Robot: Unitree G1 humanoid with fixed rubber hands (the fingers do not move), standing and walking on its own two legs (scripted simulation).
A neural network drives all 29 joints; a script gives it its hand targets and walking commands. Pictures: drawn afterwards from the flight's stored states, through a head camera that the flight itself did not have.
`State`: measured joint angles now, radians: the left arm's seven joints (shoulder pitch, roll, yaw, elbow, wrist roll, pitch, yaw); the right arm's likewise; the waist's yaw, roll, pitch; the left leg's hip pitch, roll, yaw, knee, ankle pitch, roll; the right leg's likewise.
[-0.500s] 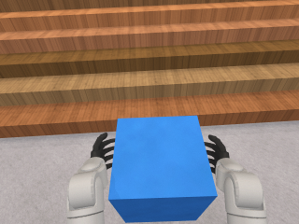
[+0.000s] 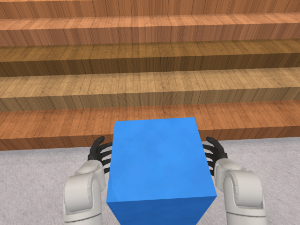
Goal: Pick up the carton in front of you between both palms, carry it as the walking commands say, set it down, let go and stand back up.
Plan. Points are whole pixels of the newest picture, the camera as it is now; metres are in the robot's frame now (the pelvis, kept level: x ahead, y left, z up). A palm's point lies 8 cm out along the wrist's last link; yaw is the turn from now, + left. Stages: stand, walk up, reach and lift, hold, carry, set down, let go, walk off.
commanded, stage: carry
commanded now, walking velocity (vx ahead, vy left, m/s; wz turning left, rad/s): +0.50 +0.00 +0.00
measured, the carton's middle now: (157, 175) +0.28 +0.01 +0.00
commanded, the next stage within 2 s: none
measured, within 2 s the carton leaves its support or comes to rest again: neither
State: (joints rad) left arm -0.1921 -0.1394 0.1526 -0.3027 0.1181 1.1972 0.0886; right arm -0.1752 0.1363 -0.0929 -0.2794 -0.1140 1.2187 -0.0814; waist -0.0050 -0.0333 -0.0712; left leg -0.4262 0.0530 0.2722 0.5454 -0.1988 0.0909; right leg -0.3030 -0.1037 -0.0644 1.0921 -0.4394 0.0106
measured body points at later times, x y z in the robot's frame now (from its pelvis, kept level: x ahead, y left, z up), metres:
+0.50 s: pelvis +0.34 -0.03 +0.00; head +0.36 -0.04 +0.45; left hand +0.62 +0.14 +0.12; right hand +0.65 -0.16 +0.10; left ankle +0.16 +0.07 -0.63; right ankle +0.41 -0.10 -0.73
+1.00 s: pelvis +0.65 +0.02 +0.00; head +0.72 +0.04 +0.44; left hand +1.06 +0.17 +0.12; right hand +1.04 -0.13 +0.12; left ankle +0.70 +0.08 -0.73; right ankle +0.54 -0.09 -0.60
